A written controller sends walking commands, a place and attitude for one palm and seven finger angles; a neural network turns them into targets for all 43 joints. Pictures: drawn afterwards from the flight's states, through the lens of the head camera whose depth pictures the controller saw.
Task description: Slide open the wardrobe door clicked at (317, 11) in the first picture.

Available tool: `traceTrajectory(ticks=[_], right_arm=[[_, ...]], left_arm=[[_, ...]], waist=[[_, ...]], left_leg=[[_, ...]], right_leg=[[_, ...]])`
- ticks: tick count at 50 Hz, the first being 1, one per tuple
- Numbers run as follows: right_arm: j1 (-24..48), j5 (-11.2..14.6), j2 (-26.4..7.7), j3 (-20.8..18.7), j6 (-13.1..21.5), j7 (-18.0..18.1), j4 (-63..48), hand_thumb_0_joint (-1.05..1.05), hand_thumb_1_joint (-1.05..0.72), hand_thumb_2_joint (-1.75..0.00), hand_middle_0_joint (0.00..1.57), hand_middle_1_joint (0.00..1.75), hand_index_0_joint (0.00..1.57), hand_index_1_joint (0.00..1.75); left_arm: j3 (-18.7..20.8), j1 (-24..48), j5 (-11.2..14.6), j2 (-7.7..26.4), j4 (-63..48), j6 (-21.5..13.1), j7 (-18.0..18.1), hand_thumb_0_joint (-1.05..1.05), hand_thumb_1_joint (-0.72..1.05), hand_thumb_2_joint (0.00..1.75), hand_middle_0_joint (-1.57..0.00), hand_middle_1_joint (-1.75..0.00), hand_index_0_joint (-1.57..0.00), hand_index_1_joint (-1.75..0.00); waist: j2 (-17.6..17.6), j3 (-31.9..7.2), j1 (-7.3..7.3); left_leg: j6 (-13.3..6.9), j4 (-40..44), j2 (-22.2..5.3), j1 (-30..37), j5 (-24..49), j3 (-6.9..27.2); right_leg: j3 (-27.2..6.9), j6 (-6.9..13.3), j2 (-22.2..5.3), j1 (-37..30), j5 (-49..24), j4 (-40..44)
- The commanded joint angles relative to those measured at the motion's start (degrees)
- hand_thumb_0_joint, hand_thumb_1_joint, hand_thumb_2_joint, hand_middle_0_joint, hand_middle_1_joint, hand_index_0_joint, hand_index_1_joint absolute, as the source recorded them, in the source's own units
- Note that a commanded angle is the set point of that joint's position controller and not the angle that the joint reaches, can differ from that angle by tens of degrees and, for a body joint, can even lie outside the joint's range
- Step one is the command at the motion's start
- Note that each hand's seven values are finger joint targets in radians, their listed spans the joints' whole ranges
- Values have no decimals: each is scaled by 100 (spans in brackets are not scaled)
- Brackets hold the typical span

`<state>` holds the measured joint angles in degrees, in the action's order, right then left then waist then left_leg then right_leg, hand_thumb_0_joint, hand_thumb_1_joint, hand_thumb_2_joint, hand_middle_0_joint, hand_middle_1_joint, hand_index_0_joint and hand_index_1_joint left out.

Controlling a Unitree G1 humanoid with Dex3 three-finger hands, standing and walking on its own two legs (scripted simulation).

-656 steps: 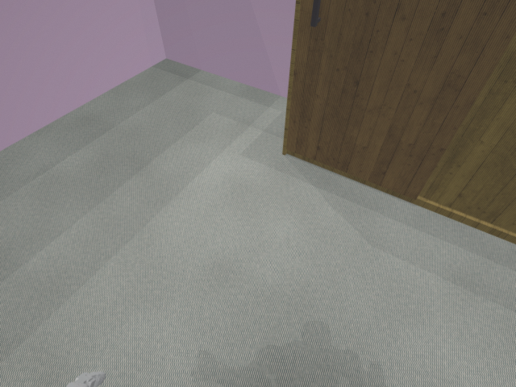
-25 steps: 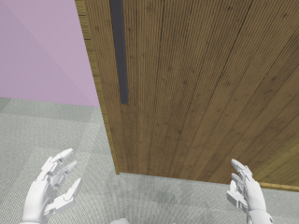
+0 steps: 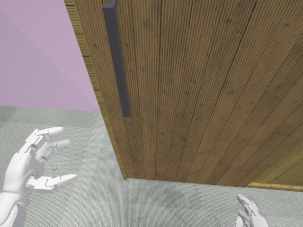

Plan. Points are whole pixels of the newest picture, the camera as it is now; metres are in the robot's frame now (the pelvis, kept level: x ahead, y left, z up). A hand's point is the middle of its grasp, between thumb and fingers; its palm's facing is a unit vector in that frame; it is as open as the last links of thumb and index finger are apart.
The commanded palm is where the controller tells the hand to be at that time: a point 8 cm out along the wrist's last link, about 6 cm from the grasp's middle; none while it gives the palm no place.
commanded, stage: raise the hand with hooked fingers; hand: left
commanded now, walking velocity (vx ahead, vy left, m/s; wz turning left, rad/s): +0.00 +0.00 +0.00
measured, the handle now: (121, 69) +0.46 +0.12 +0.18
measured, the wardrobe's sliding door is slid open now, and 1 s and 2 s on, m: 0.00 0.00 0.00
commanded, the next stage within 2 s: move the hooked fingers beside the handle in 1.14 s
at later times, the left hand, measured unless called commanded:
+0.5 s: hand (8, 135) +0.25 +0.31 +0.17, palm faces +0.09 -0.99 -0.09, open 13.9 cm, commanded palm +0.22 +0.35 +0.18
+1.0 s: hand (11, 123) +0.27 +0.30 +0.19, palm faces +0.09 -0.99 -0.07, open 14.0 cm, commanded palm +0.23 +0.34 +0.20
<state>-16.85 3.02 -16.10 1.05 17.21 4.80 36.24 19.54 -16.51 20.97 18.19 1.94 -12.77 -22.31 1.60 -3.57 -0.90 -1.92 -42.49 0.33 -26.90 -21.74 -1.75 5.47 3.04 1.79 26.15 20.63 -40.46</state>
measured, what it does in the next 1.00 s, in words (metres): stands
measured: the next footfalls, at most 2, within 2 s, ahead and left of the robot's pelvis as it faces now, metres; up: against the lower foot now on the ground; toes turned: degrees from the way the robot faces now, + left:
none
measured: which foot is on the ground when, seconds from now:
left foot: down 0.00-1.00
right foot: down 0.00-1.00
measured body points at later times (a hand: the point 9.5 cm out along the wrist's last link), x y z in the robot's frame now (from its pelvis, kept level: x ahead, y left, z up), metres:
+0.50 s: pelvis +0.00 +0.03 +0.02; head -0.01 +0.03 +0.47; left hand +0.24 +0.36 +0.17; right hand +0.21 -0.16 -0.04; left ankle +0.00 +0.10 -0.71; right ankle +0.00 -0.08 -0.71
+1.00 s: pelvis +0.00 +0.02 +0.02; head -0.01 +0.01 +0.47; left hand +0.26 +0.35 +0.19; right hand +0.19 -0.21 -0.04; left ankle +0.00 +0.10 -0.71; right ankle +0.00 -0.08 -0.71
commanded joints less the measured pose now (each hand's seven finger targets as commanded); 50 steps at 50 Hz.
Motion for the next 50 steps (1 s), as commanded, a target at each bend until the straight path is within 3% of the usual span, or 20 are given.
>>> traceTrajectory(ticks=[1,5,9,13,14,16,20,24,26,32,33,35,37,39,40,42,44,48,50], right_arm=[[643,31,-625,-218,479,72,-989,0,-90,-90,20,30,20,30],[648,27,-612,-163,512,97,-923,0,-90,-90,20,30,20,30],[723,56,-655,-98,440,126,-902,0,-90,-90,20,30,20,30],[876,91,-599,-18,354,173,-979,0,-90,-90,20,30,20,30],[894,78,-592,15,325,172,-983,0,-90,-90,20,30,20,30],[913,84,-566,45,282,184,-991,0,-90,-90,20,30,20,30],[1003,88,-555,108,198,178,-974,0,-90,-90,20,30,20,30],[1039,107,-576,134,117,174,-951,0,-90,-90,20,30,20,30],[1111,128,-559,154,75,180,-975,0,-90,-90,20,30,20,30],[1147,149,-580,163,17,180,-978,0,-90,-90,20,30,20,30],[1128,158,-583,164,9,172,-975,0,-90,-90,20,30,20,30],[1094,175,-617,142,-36,122,-980,0,-90,-90,20,30,20,30],[1130,197,-651,104,-60,91,-1035,0,-90,-90,20,30,20,30],[1174,172,-632,98,-75,56,-1082,0,-90,-90,20,30,20,30],[1207,179,-634,86,-76,55,-1119,0,-90,-90,20,30,20,30],[1176,164,-597,77,-64,77,-1131,0,-90,-90,20,30,20,30],[1141,144,-601,86,-74,85,-1056,0,-90,-90,20,30,20,30],[1156,184,-603,72,-70,148,-1028,0,-90,-90,20,30,20,30],[1167,185,-614,70,-97,157,-1026,0,-90,-90,20,30,20,30]], left_arm=[[661,899,142,1309,-1461,-253,80,0,-24,41,-28,-103,-28,-103],[635,1216,64,1378,-1680,-93,178,0,-34,37,-29,-110,-29,-110],[669,1494,32,1487,-1256,365,97,0,-43,33,-29,-115,-29,-115],[692,2158,8,1629,-1345,764,0,0,-50,30,-30,-120,-30,-120],[733,2284,-5,1713,-1362,847,-26,0,-50,30,-30,-120,-30,-120],[818,2524,0,1804,-1273,965,-50,0,-50,30,-30,-120,-30,-120],[916,2901,10,1964,-1127,1164,-151,0,-50,30,-30,-120,-30,-120],[1037,3244,-4,2210,-905,1369,-259,0,-50,30,-30,-120,-30,-120],[1045,3589,-6,2285,-879,1461,-325,0,-50,30,-30,-120,-30,-120],[1281,4074,-12,2669,-727,1634,-418,0,-50,30,-30,-120,-30,-120],[1183,3925,-16,2528,-516,1696,-447,0,-50,30,-30,-120,-30,-120],[1102,3574,27,2360,-204,1801,-528,0,-50,30,-30,-120,-30,-120],[1067,3560,33,2344,-306,1873,-561,0,-50,30,-30,-120,-30,-120],[1236,3522,40,2534,-516,1861,-513,0,-50,30,-30,-120,-30,-120],[1256,3695,41,2575,-845,1804,-483,0,-50,30,-30,-120,-30,-120],[1364,3710,47,2621,-969,1717,-390,0,-50,30,-30,-120,-30,-120],[1459,3579,37,2711,-850,1654,-315,0,-50,30,-30,-120,-30,-120],[1313,3742,6,2525,-654,1666,-257,0,-50,30,-30,-120,-30,-120],[1258,3764,-11,2521,-593,1713,-287,0,-50,30,-30,-120,-30,-120]], waist=[[248,-1091,-136],[568,-1055,-135],[341,-576,-170],[499,-602,-153],[628,-581,-206],[361,-670,-173],[559,-668,-189],[293,-679,-212],[515,-719,-176],[629,-851,-195],[620,-784,-191],[224,-657,-201],[276,-729,-197],[388,-805,-277],[499,-1013,-250],[514,-1063,-244],[306,-846,-264],[546,-720,-165],[370,-710,-149]], left_leg=[[-34,684,-47,740,1671,350],[35,895,-96,1283,2120,463],[101,1167,-133,1306,1928,594],[144,1387,-157,1562,1779,713],[174,1416,-152,1667,1933,718],[190,1512,-175,1748,1857,791],[218,1608,-150,1902,1928,779],[217,1683,-161,1956,1885,837],[226,1760,-146,2018,1733,852],[219,1824,-121,2196,1933,848],[232,1825,-130,2172,1988,864],[207,1798,-123,2019,2092,807],[190,1772,-117,2021,2013,801],[185,1717,-94,2036,2104,728],[178,1700,-89,2129,2209,705],[164,1687,-92,2198,2232,701],[127,1704,-104,2068,2106,653],[56,1718,-69,2005,1793,584],[8,1684,-59,1918,1720,529]], right_leg=[[-443,-277,-243,-938,-1637,681],[-235,-172,-168,-913,-1839,705],[-153,-147,-127,-882,-1583,904],[-119,-146,-137,-918,-1355,1062],[-141,-112,-115,-990,-1436,1108],[-106,-134,-109,-1021,-1375,1168],[-136,-106,-116,-1123,-1438,1308],[-135,-96,-96,-1208,-1384,1420],[-143,-95,-113,-1188,-1283,1457],[-160,-70,-124,-1334,-1421,1578],[-140,-67,-125,-1289,-1440,1553],[-128,-68,-116,-1340,-1588,1566],[-142,-89,-129,-1257,-1535,1533],[-195,-61,-130,-1378,-1626,1550],[-194,-70,-142,-1441,-1719,1530],[-181,-85,-132,-1425,-1720,1517],[-202,-87,-115,-1448,-1667,1595],[-259,-108,-158,-1323,-1516,1626],[-335,-120,-182,-1412,-1555,1664]])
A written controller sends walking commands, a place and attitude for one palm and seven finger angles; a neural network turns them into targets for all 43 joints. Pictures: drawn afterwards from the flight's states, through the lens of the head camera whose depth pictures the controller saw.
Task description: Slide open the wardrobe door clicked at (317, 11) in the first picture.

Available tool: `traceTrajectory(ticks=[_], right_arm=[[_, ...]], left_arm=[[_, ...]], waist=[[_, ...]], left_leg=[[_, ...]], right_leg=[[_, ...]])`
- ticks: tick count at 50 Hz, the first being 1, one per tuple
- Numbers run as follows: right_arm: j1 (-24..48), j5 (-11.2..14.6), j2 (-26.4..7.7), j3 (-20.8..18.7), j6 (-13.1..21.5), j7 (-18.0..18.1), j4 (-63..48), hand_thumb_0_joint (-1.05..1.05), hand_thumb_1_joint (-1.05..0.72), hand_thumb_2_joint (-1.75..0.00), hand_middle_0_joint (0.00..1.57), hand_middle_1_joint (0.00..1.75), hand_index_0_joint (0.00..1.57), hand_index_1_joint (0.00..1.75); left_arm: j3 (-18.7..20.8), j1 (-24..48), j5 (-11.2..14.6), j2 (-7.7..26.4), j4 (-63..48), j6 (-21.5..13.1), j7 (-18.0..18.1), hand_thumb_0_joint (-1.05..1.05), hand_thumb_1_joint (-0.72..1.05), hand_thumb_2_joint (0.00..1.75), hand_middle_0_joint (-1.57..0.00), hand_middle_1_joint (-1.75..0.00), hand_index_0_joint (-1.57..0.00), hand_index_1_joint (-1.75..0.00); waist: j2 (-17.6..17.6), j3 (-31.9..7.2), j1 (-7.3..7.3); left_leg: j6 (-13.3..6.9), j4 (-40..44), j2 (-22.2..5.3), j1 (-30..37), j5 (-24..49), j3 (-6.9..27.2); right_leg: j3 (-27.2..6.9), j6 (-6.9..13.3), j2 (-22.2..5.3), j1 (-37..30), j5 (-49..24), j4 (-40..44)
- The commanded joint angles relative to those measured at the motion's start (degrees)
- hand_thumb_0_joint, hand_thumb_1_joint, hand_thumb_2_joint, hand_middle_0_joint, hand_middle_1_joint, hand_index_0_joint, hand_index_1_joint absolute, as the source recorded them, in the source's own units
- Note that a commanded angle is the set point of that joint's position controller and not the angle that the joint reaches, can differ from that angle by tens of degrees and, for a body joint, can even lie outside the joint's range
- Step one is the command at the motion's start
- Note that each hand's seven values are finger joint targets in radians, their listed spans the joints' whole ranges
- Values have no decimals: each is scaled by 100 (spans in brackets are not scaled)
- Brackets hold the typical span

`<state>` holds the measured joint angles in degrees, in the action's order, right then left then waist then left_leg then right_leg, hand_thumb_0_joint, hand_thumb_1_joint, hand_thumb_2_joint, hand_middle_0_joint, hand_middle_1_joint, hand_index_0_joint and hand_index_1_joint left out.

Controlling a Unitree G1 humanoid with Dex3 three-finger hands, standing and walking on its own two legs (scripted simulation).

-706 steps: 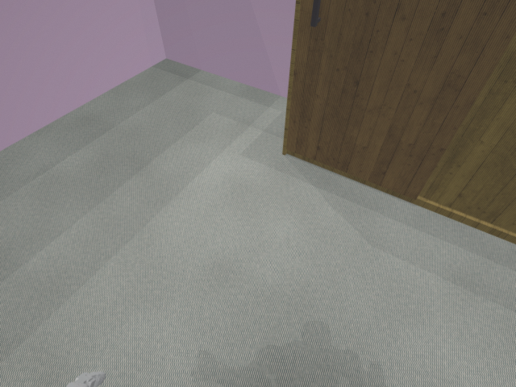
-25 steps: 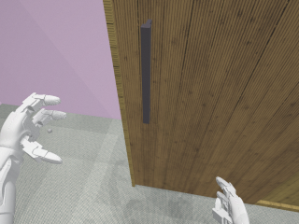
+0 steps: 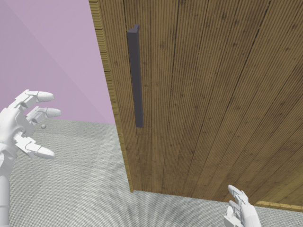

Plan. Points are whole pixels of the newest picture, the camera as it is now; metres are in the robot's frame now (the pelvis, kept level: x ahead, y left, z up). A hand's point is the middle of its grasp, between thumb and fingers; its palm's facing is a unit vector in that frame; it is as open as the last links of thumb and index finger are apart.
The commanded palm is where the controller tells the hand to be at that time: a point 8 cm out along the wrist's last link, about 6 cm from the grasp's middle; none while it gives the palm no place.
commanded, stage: raise the hand with hooked fingers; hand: left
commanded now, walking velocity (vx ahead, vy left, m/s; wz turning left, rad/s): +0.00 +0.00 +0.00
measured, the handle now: (138, 84) +0.46 +0.09 +0.16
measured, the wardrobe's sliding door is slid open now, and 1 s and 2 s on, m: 0.00 0.00 0.00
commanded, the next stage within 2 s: move the hooked fingers beside the handle in 0.14 s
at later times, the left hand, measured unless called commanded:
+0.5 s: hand (59, 123) +0.29 +0.25 +0.16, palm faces +0.06 -1.00 -0.07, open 14.0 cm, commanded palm +0.26 +0.29 +0.17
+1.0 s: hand (82, 113) +0.33 +0.21 +0.16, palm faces +0.02 -1.00 -0.03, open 14.0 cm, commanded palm +0.30 +0.26 +0.16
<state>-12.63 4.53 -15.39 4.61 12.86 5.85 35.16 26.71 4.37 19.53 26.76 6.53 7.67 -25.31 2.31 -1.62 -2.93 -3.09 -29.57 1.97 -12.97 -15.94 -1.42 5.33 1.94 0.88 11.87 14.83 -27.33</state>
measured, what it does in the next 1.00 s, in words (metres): stands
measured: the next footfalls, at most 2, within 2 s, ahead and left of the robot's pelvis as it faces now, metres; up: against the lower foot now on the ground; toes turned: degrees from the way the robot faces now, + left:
none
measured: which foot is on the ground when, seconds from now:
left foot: down 0.00-1.00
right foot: down 0.00-1.00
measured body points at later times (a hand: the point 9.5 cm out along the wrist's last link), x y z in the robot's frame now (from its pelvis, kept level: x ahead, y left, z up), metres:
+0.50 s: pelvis +0.00 -0.02 +0.00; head -0.01 -0.04 +0.45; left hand +0.28 +0.31 +0.17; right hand +0.19 -0.25 -0.08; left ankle +0.00 +0.08 -0.74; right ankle +0.00 -0.10 -0.74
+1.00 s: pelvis +0.00 -0.01 +0.00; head -0.01 -0.03 +0.45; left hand +0.32 +0.27 +0.16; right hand +0.17 -0.24 -0.08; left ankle +0.00 +0.08 -0.74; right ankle +0.00 -0.10 -0.74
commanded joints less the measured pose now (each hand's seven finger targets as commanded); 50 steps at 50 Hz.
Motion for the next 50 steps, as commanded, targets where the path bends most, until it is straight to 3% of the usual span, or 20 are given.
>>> traceTrajectory(ticks=[1,3,6,9,11,14,16,20,23,24,27,31,32,34,35,37,39,44,49,50], right_arm=[[768,43,-669,-286,341,63,-932,0,-90,-90,20,30,20,30],[780,46,-649,-277,372,80,-939,0,-90,-90,20,30,20,30],[783,33,-644,-279,369,75,-938,0,-90,-90,20,30,20,30],[753,46,-667,-290,347,61,-874,0,-90,-90,20,30,20,30],[820,67,-673,-299,346,66,-910,0,-90,-90,20,30,20,30],[806,70,-664,-292,342,69,-886,0,-90,-90,20,30,20,30],[812,79,-641,-290,364,93,-902,0,-90,-90,20,30,20,30],[770,71,-670,-315,349,113,-829,0,-90,-90,20,30,20,30],[803,86,-649,-303,363,113,-860,0,-90,-90,20,30,20,30],[791,71,-646,-319,355,92,-870,0,-90,-90,20,30,20,30],[738,77,-667,-330,332,92,-851,0,-90,-90,20,30,20,30],[771,93,-653,-319,298,83,-875,0,-90,-90,20,30,20,30],[754,95,-641,-313,299,93,-874,0,-90,-90,20,30,20,30],[703,62,-691,-348,285,98,-833,0,-90,-90,20,30,20,30],[726,72,-687,-349,280,94,-870,0,-90,-90,20,30,20,30],[748,87,-622,-322,314,98,-892,0,-90,-90,20,30,20,30],[685,71,-643,-327,308,98,-847,0,-90,-90,20,30,20,30],[666,79,-646,-316,259,97,-791,0,-90,-90,20,30,20,30],[645,43,-637,-328,169,64,-778,0,-90,-90,20,30,20,30],[668,51,-621,-316,152,60,-791,0,-90,-90,20,30,20,30]], left_arm=[[492,1754,111,1646,-1155,-336,1,0,-50,30,-30,-120,-30,-120],[469,1823,110,1646,-1267,-392,-12,0,-50,30,-30,-120,-30,-120],[637,1679,161,1755,-1242,-421,-11,0,-50,30,-30,-120,-30,-120],[644,1392,185,1714,-794,-353,-36,0,-50,30,-30,-120,-30,-120],[583,1596,189,1666,-926,-333,-54,0,-50,30,-30,-120,-30,-120],[532,1744,167,1710,-858,-357,-28,0,-50,30,-30,-120,-30,-120],[360,2041,155,1545,-923,-403,-16,0,-50,30,-30,-120,-30,-120],[440,2094,123,1667,-665,-492,20,0,-50,30,-30,-120,-30,-120],[285,2304,80,1552,-709,-524,38,0,-50,30,-30,-120,-30,-120],[436,2119,85,1671,-714,-513,74,0,-50,30,-30,-120,-30,-120],[475,2079,90,1633,-417,-470,117,0,-50,30,-30,-120,-30,-120],[255,2405,22,1510,-539,-462,186,0,-50,30,-30,-120,-30,-120],[138,2484,15,1387,-425,-453,213,0,-50,30,-30,-120,-30,-120],[376,2396,15,1639,-345,-497,286,0,-50,30,-30,-120,-30,-120],[395,2431,-10,1651,-469,-519,298,0,-50,30,-30,-120,-30,-120],[7,2740,-29,1267,-684,-573,313,0,-50,30,-30,-120,-30,-120],[-9,2632,-66,1289,-591,-572,379,0,-50,30,-30,-120,-30,-120],[-356,2876,-145,951,-452,-469,567,0,-50,30,-30,-120,-30,-120],[-111,2868,-228,1169,-466,-463,809,0,-50,30,-30,-120,-30,-120],[-227,3018,-235,1014,-485,-481,827,0,-50,30,-30,-120,-30,-120]], waist=[[447,-947,59],[545,-1014,72],[299,-1142,33],[24,-798,17],[257,-931,48],[31,-901,74],[311,-1024,129],[41,-1055,129],[365,-1068,132],[238,-1139,50],[-68,-1095,83],[269,-1088,119],[268,-967,159],[-127,-1086,102],[-41,-1225,93],[414,-1230,151],[172,-1214,138],[151,-988,184],[-90,-1285,102],[-81,-1270,147]], left_leg=[[129,391,-221,569,1120,498],[126,368,-213,642,1148,509],[99,314,-204,580,1267,477],[82,267,-215,337,1087,430],[76,232,-192,353,1053,405],[60,165,-212,272,1058,396],[57,162,-181,376,980,390],[36,103,-202,266,1018,373],[49,140,-181,333,1038,377],[57,104,-212,298,1110,380],[39,99,-194,166,1091,356],[55,124,-195,214,1001,323],[55,147,-202,221,888,349],[42,111,-242,139,934,362],[31,140,-222,185,998,333],[57,176,-206,427,1102,365],[52,199,-238,465,1164,397],[73,299,-244,461,956,451],[75,304,-246,456,1170,410],[78,340,-236,459,1219,396]], right_leg=[[-320,-10,-96,16,-954,341],[-315,-10,-100,-7,-974,323],[-354,-36,-109,-181,-1211,305],[-415,-75,-138,-69,-1091,363],[-466,-90,-177,-84,-1097,316],[-535,-129,-199,-114,-1107,324],[-517,-113,-191,-15,-1028,298],[-641,-159,-254,-123,-1156,303],[-547,-117,-241,-62,-1143,246],[-601,-124,-254,-181,-1231,236],[-596,-175,-256,-174,-1347,216],[-590,-142,-255,-62,-1166,220],[-568,-124,-236,75,-989,251],[-639,-144,-257,-104,-1023,262],[-600,-142,-249,-150,-1101,230],[-473,-82,-212,-3,-1189,169],[-439,-64,-180,4,-1181,186],[-388,-40,-171,212,-924,238],[-417,-45,-176,-88,-1169,209],[-395,-45,-181,-95,-1237,193]])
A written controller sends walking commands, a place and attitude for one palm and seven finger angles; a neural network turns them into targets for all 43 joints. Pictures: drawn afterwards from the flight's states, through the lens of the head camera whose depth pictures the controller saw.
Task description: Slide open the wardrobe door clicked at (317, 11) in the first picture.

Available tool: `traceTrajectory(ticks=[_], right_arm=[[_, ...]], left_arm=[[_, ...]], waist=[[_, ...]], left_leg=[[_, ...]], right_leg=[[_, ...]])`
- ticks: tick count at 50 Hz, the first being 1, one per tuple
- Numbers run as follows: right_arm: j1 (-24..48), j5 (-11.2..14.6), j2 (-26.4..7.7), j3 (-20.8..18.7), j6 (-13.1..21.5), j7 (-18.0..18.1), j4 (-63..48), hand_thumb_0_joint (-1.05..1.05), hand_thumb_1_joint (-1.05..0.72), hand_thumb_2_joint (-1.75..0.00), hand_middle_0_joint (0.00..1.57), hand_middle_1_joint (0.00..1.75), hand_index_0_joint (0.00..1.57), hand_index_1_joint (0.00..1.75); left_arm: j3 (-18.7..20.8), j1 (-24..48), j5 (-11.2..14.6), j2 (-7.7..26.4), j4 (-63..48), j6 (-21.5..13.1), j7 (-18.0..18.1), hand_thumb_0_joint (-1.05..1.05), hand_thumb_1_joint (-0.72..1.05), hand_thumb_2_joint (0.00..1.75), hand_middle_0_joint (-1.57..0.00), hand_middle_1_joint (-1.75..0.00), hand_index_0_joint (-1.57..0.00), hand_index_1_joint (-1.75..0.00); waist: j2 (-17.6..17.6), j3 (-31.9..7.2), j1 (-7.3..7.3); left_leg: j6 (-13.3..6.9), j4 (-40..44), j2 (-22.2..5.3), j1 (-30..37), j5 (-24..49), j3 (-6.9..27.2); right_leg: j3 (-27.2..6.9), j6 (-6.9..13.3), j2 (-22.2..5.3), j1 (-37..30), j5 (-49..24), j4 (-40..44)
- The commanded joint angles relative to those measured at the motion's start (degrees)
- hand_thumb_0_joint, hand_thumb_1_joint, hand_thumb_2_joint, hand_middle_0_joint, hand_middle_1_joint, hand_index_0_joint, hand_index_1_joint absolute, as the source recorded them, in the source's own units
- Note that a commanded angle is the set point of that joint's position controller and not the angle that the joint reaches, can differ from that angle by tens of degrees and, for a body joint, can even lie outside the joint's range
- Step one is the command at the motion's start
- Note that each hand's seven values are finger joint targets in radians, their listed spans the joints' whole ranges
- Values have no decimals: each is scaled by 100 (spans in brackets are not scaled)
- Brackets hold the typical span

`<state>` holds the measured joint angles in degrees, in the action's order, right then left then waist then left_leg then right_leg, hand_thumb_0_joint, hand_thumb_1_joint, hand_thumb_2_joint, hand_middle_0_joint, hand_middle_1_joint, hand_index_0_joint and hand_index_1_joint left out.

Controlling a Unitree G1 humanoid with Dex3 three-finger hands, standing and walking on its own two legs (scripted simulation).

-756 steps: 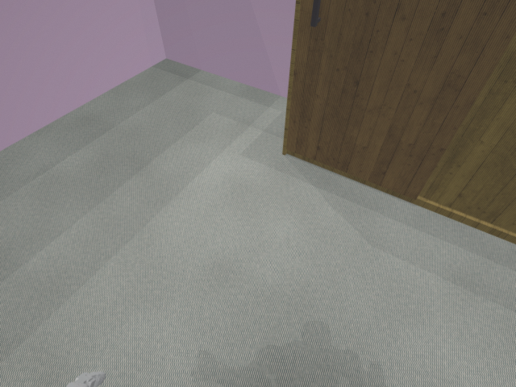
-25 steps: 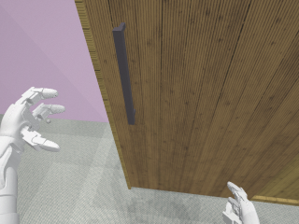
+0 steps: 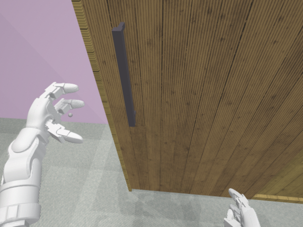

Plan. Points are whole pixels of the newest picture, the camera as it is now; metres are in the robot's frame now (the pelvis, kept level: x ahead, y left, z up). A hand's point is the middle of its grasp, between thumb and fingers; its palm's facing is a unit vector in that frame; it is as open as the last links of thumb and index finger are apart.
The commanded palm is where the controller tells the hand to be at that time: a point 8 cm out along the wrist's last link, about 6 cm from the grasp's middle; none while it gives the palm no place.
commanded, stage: move the hooked fingers beside the handle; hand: left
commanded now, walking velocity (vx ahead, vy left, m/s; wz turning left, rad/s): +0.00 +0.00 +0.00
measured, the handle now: (127, 83) +0.46 +0.11 +0.16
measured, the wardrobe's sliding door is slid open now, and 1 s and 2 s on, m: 0.00 0.00 0.00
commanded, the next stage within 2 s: feel for the door with the fingertips in 1.64 s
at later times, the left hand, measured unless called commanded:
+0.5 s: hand (87, 107) +0.36 +0.20 +0.16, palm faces +0.02 -1.00 -0.02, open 14.0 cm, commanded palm +0.34 +0.24 +0.16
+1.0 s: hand (100, 97) +0.40 +0.17 +0.15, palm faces +0.03 -1.00 -0.01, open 14.0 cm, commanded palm +0.37 +0.22 +0.16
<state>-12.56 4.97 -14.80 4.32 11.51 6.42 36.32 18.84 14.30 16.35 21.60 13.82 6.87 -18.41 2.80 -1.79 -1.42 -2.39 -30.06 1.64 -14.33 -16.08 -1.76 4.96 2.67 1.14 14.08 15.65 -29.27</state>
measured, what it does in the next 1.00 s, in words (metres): stands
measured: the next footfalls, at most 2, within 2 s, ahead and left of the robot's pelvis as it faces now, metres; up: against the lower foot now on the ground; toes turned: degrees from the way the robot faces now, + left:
none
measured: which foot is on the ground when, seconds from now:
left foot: down 0.00-1.00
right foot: down 0.00-1.00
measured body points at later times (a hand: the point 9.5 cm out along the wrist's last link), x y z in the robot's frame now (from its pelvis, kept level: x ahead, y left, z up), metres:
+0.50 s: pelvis +0.00 +0.00 +0.00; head +0.00 -0.01 +0.45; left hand +0.35 +0.25 +0.16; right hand +0.17 -0.23 -0.09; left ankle +0.00 +0.09 -0.74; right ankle +0.00 -0.09 -0.74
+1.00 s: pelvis +0.01 -0.01 +0.00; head +0.01 -0.03 +0.45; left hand +0.39 +0.23 +0.16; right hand +0.12 -0.27 -0.10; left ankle +0.00 +0.09 -0.74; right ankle +0.00 -0.09 -0.74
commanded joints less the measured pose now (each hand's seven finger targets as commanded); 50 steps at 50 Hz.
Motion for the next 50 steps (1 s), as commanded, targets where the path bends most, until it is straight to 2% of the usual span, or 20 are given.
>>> traceTrajectory(ticks=[1,3,4,5,6,8,9,13,14,23,24,25,27,30,34,37,38,42,46,50], right_arm=[[665,10,-659,-289,286,-5,-928,0,-90,-90,20,30,20,30],[653,-1,-631,-288,283,-19,-931,0,-90,-90,20,30,20,30],[636,-18,-640,-301,277,-44,-932,0,-90,-90,20,30,20,30],[625,-12,-652,-308,257,-51,-936,0,-90,-90,20,30,20,30],[632,-3,-628,-296,239,-58,-938,0,-90,-90,20,30,20,30],[621,6,-640,-302,219,-56,-913,0,-90,-90,20,30,20,30],[593,7,-659,-318,199,-62,-885,0,-90,-90,20,30,20,30],[630,8,-625,-324,135,-65,-922,0,-90,-90,20,30,20,30],[623,-12,-631,-326,122,-71,-895,0,-90,-90,20,30,20,30],[594,-5,-633,-301,-64,-40,-788,0,-90,-90,20,30,20,30],[540,-5,-665,-310,-101,-44,-756,0,-90,-90,20,30,20,30],[543,11,-667,-305,-121,-41,-767,0,-90,-90,20,30,20,30],[513,9,-654,-309,-130,-43,-771,0,-90,-90,20,30,20,30],[455,-3,-668,-318,-167,-64,-763,0,-90,-90,20,30,20,30],[318,-14,-725,-345,-256,-76,-655,0,-90,-90,20,30,20,30],[286,-12,-695,-357,-290,-105,-692,0,-90,-90,20,30,20,30],[256,-17,-699,-376,-304,-110,-686,0,-90,-90,20,30,20,30],[139,-16,-719,-386,-353,-119,-670,0,-90,-90,20,30,20,30],[126,-10,-718,-427,-361,-157,-761,0,-90,-90,20,30,20,30],[128,32,-756,-443,-404,-152,-785,0,-90,-90,20,30,20,30]], left_arm=[[387,2138,79,1342,-1296,-416,141,0,-50,30,-30,-120,-30,-120],[412,2077,57,1334,-1367,-449,184,0,-50,30,-30,-120,-30,-120],[412,1954,59,1328,-1402,-447,180,0,-50,30,-30,-120,-30,-120],[541,1854,51,1437,-1382,-434,202,0,-50,30,-30,-120,-30,-120],[241,1924,55,1106,-1381,-407,180,0,-50,30,-30,-120,-30,-120],[120,1991,53,972,-1282,-353,214,0,-50,30,-30,-120,-30,-120],[173,1963,37,1054,-1234,-334,242,0,-50,30,-30,-120,-30,-120],[-44,2238,-18,852,-1517,-324,384,0,-50,30,-30,-120,-30,-120],[-53,2269,-37,867,-1539,-352,437,0,-50,30,-30,-120,-30,-120],[-148,2791,-145,829,-913,-406,674,0,-50,30,-30,-120,-30,-120],[-63,2717,-158,924,-691,-398,694,0,-50,30,-30,-120,-30,-120],[-268,2894,-151,728,-683,-411,672,0,-50,30,-30,-120,-30,-120],[-285,3161,-183,758,-654,-470,697,0,-50,30,-30,-120,-30,-120],[-420,3322,-204,615,-506,-563,762,0,-50,30,-30,-120,-30,-120],[-74,3341,-230,969,79,-618,867,0,-50,30,-30,-120,-30,-120],[-270,3728,-292,802,-12,-718,896,0,-50,30,-30,-120,-30,-120],[-100,3608,-306,964,97,-741,920,0,-50,30,-30,-120,-30,-120],[3,3737,-289,1082,286,-872,902,0,-50,30,-30,-120,-30,-120],[123,3266,-271,1136,135,-964,806,0,-50,30,-30,-120,-30,-120],[68,3053,-209,1061,269,-854,673,0,-50,30,-30,-120,-30,-120]], waist=[[12,-1317,22],[290,-1388,-8],[-12,-1460,-40],[-40,-1485,-67],[76,-1415,6],[71,-1240,41],[-153,-1206,30],[76,-1308,76],[-112,-1295,75],[22,-1223,148],[-248,-1164,131],[-213,-1152,199],[112,-1301,186],[-69,-1408,209],[-474,-1308,169],[-122,-1435,232],[-67,-1522,178],[-341,-1563,209],[-107,-1756,98],[-312,-1416,157]], left_leg=[[18,377,-198,688,1301,430],[56,362,-195,833,1511,441],[41,322,-216,820,1675,439],[48,338,-216,775,1702,421],[57,335,-209,834,1740,407],[71,347,-215,801,1594,443],[56,336,-236,759,1604,442],[95,354,-224,886,1590,467],[68,335,-241,884,1629,452],[62,429,-196,763,1237,415],[43,437,-226,689,1228,422],[33,446,-213,690,1211,404],[62,430,-205,795,1246,444],[52,421,-218,814,1337,449],[8,414,-208,537,1189,384],[2,404,-181,640,1288,337],[7,380,-183,633,1339,323],[-30,375,-175,459,1435,245],[-38,349,-164,554,1721,171],[-66,379,-162,413,1473,117]], right_leg=[[-347,-111,-207,-285,-1386,354],[-333,-78,-206,-277,-1524,320],[-341,-84,-201,-389,-1719,310],[-332,-90,-199,-430,-1763,293],[-315,-94,-198,-328,-1781,287],[-294,-91,-191,-169,-1630,308],[-297,-90,-182,-198,-1637,326],[-284,-87,-191,-117,-1524,304],[-302,-92,-182,-147,-1577,335],[-365,-81,-205,-169,-1310,420],[-361,-85,-191,-191,-1295,451],[-364,-92,-194,-167,-1308,449],[-367,-61,-199,-133,-1282,405],[-373,-69,-188,-179,-1369,396],[-419,-100,-188,-297,-1364,448],[-446,-94,-198,-278,-1507,419],[-470,-85,-193,-343,-1564,401],[-521,-128,-198,-596,-1892,391],[-540,-127,-206,-787,-2326,328],[-545,-173,-200,-627,-2201,405]])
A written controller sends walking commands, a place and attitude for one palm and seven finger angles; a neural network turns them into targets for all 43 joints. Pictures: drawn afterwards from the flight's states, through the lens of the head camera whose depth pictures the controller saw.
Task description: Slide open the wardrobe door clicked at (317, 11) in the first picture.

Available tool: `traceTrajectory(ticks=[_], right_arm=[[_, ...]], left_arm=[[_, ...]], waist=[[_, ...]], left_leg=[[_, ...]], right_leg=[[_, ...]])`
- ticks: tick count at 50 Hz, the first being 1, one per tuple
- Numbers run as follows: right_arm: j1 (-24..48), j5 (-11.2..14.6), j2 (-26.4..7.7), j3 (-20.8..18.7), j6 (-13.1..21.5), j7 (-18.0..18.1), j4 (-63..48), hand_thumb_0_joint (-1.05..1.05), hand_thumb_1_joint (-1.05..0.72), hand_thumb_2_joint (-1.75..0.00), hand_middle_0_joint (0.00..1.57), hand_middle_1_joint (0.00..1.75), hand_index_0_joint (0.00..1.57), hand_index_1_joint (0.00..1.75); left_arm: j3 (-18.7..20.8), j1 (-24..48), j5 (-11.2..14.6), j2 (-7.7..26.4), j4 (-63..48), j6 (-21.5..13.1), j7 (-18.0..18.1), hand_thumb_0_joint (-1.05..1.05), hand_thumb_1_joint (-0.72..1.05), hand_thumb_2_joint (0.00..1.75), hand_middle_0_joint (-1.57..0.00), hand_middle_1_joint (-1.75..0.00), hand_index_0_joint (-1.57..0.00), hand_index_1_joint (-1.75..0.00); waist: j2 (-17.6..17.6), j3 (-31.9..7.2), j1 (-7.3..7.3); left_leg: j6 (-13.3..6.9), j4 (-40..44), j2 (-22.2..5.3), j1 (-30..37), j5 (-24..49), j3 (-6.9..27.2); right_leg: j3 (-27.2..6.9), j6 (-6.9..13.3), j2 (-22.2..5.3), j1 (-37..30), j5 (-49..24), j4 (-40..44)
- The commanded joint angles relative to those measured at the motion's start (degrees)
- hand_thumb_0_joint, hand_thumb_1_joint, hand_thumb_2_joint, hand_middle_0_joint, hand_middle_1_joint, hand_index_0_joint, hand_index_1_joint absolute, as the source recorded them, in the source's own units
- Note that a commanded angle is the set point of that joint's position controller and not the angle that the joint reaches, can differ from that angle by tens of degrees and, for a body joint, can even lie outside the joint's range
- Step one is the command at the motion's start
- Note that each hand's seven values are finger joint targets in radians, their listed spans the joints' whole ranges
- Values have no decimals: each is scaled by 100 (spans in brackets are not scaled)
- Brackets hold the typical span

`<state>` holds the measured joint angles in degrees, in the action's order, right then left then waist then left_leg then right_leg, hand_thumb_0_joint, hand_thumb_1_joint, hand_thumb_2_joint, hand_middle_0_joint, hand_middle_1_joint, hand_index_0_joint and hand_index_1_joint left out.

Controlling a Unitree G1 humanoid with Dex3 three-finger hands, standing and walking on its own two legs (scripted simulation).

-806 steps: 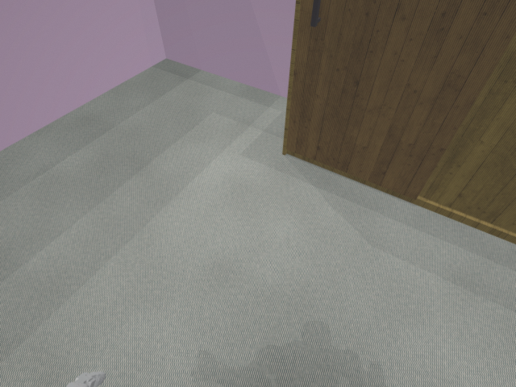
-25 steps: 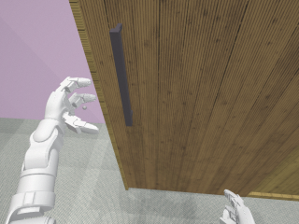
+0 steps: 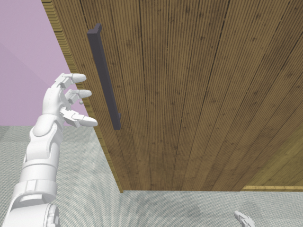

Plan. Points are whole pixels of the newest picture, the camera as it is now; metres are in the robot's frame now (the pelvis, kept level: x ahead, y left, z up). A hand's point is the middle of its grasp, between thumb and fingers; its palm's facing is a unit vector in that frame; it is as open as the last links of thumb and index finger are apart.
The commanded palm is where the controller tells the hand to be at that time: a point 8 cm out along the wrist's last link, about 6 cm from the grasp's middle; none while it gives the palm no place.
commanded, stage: move the hooked fingers beside the handle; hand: left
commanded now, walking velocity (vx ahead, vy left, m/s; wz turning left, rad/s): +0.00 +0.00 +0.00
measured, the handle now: (109, 86) +0.45 +0.13 +0.16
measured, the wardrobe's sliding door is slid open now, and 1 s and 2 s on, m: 0.00 0.00 0.00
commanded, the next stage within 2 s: feel for the door with the fingertips in 0.64 s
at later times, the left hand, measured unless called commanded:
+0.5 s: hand (76, 107) +0.37 +0.20 +0.15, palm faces +0.06 -1.00 +0.00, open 14.0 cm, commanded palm +0.34 +0.25 +0.15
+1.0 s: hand (90, 107) +0.37 +0.17 +0.15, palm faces +0.02 -1.00 +0.01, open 14.0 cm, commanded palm +0.34 +0.21 +0.16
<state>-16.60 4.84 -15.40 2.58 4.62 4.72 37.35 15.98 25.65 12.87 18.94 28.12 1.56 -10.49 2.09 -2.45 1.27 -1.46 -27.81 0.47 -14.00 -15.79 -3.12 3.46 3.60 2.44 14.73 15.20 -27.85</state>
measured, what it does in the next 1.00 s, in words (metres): stands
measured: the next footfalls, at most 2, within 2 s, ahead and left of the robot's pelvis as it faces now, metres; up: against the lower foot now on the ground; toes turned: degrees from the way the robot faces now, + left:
none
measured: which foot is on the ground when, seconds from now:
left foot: down 0.00-1.00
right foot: down 0.00-1.00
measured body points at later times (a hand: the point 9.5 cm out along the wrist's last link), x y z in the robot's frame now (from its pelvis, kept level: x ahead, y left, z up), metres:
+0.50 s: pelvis +0.00 +0.00 +0.00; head -0.01 -0.01 +0.45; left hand +0.36 +0.26 +0.16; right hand +0.16 -0.23 -0.09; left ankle -0.01 +0.10 -0.74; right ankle -0.01 -0.07 -0.74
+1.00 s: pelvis +0.00 +0.02 +0.00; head -0.01 +0.00 +0.45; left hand +0.36 +0.22 +0.15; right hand +0.14 -0.23 -0.10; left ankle -0.01 +0.10 -0.74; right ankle -0.01 -0.07 -0.74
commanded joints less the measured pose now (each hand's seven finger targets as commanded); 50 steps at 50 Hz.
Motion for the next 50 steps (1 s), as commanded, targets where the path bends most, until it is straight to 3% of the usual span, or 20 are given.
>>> traceTrajectory(ticks=[1,3,8,9,13,14,21,24,27,30,32,34,36,41,43,44,46,47,49,50], right_arm=[[536,51,-691,-272,294,22,-908,0,-90,-90,20,30,20,30],[541,52,-689,-264,301,48,-893,0,-90,-90,20,30,20,30],[587,14,-653,-272,379,64,-905,0,-90,-90,20,30,20,30],[571,20,-685,-262,352,66,-870,0,-90,-90,20,30,20,30],[640,50,-665,-237,357,60,-859,0,-90,-90,20,30,20,30],[636,49,-695,-264,332,59,-864,0,-90,-90,20,30,20,30],[760,28,-622,-219,348,54,-958,0,-90,-90,20,30,20,30],[741,33,-646,-220,327,61,-901,0,-90,-90,20,30,20,30],[749,56,-649,-194,306,85,-870,0,-90,-90,20,30,20,30],[757,26,-638,-194,310,93,-884,0,-90,-90,20,30,20,30],[689,12,-642,-189,323,89,-844,0,-90,-90,20,30,20,30],[673,4,-660,-211,299,79,-830,0,-90,-90,20,30,20,30],[673,18,-629,-196,315,54,-848,0,-90,-90,20,30,20,30],[665,10,-613,-246,342,-13,-899,0,-90,-90,20,30,20,30],[670,-3,-607,-265,369,-48,-884,0,-90,-90,20,30,20,30],[663,-7,-640,-291,352,-50,-865,0,-90,-90,20,30,20,30],[728,-22,-591,-280,361,-83,-896,0,-90,-90,20,30,20,30],[744,-30,-575,-275,358,-91,-875,0,-90,-90,20,30,20,30],[792,-46,-585,-276,320,-94,-873,0,-90,-90,20,30,20,30],[825,-41,-552,-266,313,-101,-887,0,-90,-90,20,30,20,30]], left_arm=[[246,2086,153,1236,-1285,-314,-145,0,-50,30,-30,-120,-30,-120],[280,2202,161,1308,-1314,-310,-130,0,-50,30,-30,-120,-30,-120],[425,2242,181,1436,-1802,-487,-96,0,-50,30,-30,-120,-30,-120],[389,2077,170,1437,-1586,-449,-105,0,-50,30,-30,-120,-30,-120],[144,2017,207,1108,-1365,-286,-179,0,-50,30,-30,-120,-30,-120],[381,1839,207,1334,-1276,-251,-153,0,-50,30,-30,-120,-30,-120],[98,2247,171,1102,-1829,-366,-95,0,-50,30,-30,-120,-30,-120],[293,1964,181,1253,-1546,-318,-53,0,-50,30,-30,-120,-30,-120],[-40,2401,152,990,-1352,-239,-61,0,-50,30,-30,-120,-30,-120],[-7,2598,103,1058,-1508,-302,28,0,-50,30,-30,-120,-30,-120],[34,2694,105,1092,-1404,-341,57,0,-50,30,-30,-120,-30,-120],[253,2396,100,1303,-1306,-397,73,0,-50,30,-30,-120,-30,-120],[-12,2524,93,1018,-1374,-416,42,0,-50,30,-30,-120,-30,-120],[-266,2230,104,595,-1657,-357,120,0,-50,30,-30,-120,-30,-120],[-414,2149,106,365,-1778,-319,197,0,-50,30,-30,-120,-30,-120],[-149,1915,78,637,-1759,-314,281,0,-50,30,-30,-120,-30,-120],[-366,2001,27,396,-2148,-294,389,0,-50,30,-30,-120,-30,-120],[-374,1908,17,337,-2112,-249,455,0,-50,30,-30,-120,-30,-120],[-273,1881,-68,493,-2311,-217,608,0,-50,30,-30,-120,-30,-120],[-474,1908,-97,271,-2358,-186,644,0,-50,30,-30,-120,-30,-120]], waist=[[-116,-1387,-74],[-160,-1316,-27],[11,-1758,-95],[-162,-1621,-80],[-81,-1283,-29],[-282,-1296,-102],[94,-1560,-52],[-153,-1360,-94],[-197,-1111,39],[78,-1376,1],[-96,-1485,15],[-162,-1565,-84],[30,-1494,-38],[69,-1606,-89],[-85,-1555,-79],[-242,-1537,-165],[-52,-1580,-147],[-145,-1484,-149],[-65,-1466,-200],[-122,-1403,-137]], left_leg=[[-157,149,-31,406,1371,250],[-170,151,-37,403,1233,271],[-169,92,-27,666,1553,293],[-174,109,-42,578,1514,286],[-155,134,-24,514,1357,287],[-164,118,-46,470,1332,289],[-137,123,-39,751,1473,358],[-132,136,-71,649,1438,362],[-125,199,-65,571,1103,411],[-125,192,-48,710,1127,441],[-106,184,-61,711,1226,492],[-107,179,-86,718,1379,465],[-82,203,-78,748,1461,465],[-35,182,-108,949,1785,492],[-9,178,-140,991,1882,520],[-1,187,-157,939,1935,524],[23,203,-147,1005,1990,496],[20,204,-154,975,1962,486],[32,226,-154,946,1931,468],[31,244,-165,972,1877,464]], right_leg=[[-405,-267,-329,-640,-2057,276],[-422,-274,-322,-556,-1864,331],[-436,-259,-325,-788,-2213,240],[-428,-278,-329,-781,-2190,259],[-402,-275,-335,-524,-2033,307],[-410,-289,-341,-570,-2004,312],[-367,-218,-314,-536,-1907,264],[-349,-231,-303,-492,-1863,305],[-320,-228,-292,-235,-1442,362],[-351,-201,-303,-295,-1350,357],[-318,-190,-289,-362,-1429,321],[-323,-196,-283,-486,-1572,313],[-293,-173,-285,-440,-1651,282],[-233,-159,-263,-388,-1797,238],[-188,-166,-249,-311,-1811,216],[-183,-163,-240,-401,-1808,231],[-193,-167,-253,-390,-1840,210],[-189,-171,-247,-376,-1844,221],[-195,-165,-255,-445,-1806,233],[-187,-176,-247,-375,-1741,241]])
